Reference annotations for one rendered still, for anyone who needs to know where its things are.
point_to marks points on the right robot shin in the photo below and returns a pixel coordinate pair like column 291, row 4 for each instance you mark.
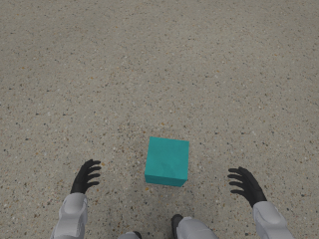
column 185, row 218

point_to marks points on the left robot hand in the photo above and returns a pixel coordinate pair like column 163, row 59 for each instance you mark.
column 81, row 184

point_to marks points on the carton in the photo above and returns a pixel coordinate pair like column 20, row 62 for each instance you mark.
column 167, row 161

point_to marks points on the right robot hand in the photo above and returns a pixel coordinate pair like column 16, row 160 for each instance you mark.
column 251, row 189

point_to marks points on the robot right foot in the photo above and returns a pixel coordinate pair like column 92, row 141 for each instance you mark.
column 174, row 223

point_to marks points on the robot right forearm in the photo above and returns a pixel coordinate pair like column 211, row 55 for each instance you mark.
column 269, row 223

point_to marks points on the robot left forearm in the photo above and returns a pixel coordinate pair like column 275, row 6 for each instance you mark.
column 73, row 216

